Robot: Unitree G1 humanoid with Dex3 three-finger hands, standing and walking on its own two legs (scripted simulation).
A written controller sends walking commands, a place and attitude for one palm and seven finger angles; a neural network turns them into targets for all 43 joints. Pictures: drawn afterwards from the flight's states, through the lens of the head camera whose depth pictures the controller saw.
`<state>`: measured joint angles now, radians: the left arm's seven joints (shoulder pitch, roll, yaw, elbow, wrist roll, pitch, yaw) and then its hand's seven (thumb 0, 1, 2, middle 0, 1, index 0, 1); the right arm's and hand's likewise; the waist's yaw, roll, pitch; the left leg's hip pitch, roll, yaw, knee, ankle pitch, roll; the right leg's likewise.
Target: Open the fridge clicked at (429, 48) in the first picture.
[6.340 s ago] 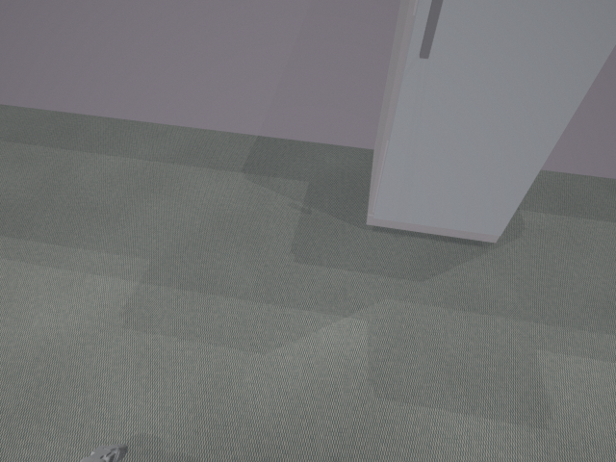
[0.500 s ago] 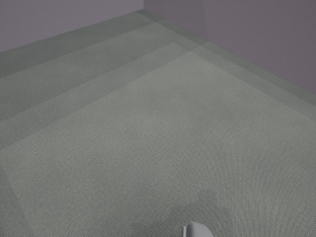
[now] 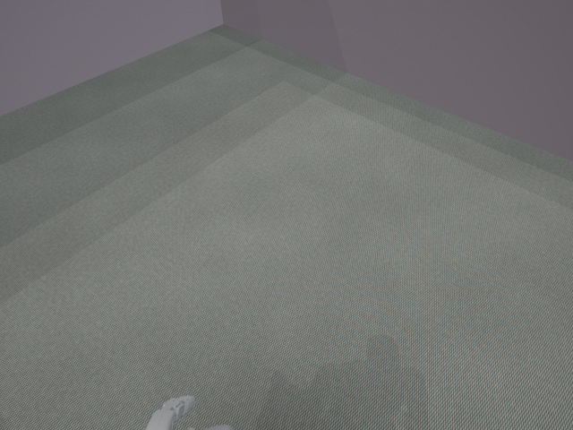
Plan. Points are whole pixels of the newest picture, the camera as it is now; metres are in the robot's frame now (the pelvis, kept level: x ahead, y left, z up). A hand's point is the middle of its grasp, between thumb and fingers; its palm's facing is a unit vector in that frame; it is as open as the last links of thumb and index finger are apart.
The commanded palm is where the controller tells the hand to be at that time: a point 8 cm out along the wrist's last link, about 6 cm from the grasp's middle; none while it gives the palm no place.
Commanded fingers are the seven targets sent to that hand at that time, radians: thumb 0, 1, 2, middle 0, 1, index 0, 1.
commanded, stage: turn to face it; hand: left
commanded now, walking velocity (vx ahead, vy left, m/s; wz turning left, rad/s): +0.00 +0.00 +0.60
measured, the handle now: out of the picture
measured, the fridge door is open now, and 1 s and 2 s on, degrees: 0 0 0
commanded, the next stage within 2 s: none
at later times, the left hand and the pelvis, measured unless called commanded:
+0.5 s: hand out of the picture +0.02 +0.26 -0.16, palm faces +0.30 -0.91 -0.27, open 7.4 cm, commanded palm none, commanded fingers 0.00 0.90 0.90 -0.20 -0.30 -0.20 -0.30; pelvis -0.01 +0.03 +0.01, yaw +16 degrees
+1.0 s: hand out of the picture -0.08 +0.15 -0.15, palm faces +0.58 -0.78 -0.26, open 7.4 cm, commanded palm none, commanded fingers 0.00 0.90 0.90 -0.20 -0.30 -0.20 -0.30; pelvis -0.02 -0.04 +0.01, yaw +36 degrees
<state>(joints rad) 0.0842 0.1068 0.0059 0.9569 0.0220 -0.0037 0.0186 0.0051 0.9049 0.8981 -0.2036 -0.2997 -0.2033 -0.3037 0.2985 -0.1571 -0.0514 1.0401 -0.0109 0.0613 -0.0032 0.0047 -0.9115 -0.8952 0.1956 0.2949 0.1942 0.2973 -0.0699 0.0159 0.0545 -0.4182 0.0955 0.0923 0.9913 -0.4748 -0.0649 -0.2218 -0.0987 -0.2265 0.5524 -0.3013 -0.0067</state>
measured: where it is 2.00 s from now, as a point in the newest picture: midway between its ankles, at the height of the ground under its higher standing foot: outside the picture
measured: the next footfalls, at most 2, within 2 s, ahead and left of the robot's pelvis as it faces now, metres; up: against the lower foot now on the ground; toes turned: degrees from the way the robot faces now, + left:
left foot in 0.12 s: +0.06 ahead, +0.12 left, +0.00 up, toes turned +14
right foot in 0.68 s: +0.06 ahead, -0.12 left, +0.00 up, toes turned +22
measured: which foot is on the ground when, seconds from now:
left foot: up 0.00-0.10, down 0.12-0.68, up 0.70-1.00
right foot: down 0.00-0.12, up 0.14-0.66, down 0.68-1.00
